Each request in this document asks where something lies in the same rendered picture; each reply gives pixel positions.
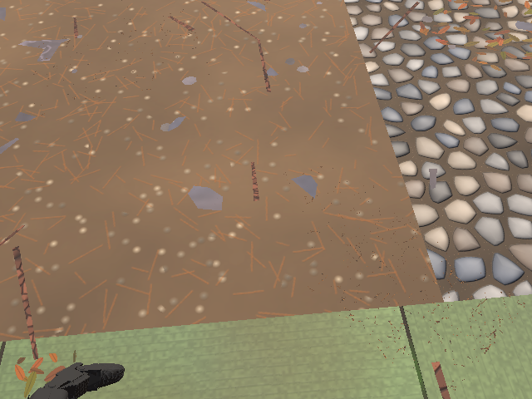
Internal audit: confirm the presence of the robot left hand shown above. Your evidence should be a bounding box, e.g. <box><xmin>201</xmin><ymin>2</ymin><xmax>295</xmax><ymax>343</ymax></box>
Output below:
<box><xmin>27</xmin><ymin>362</ymin><xmax>125</xmax><ymax>399</ymax></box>

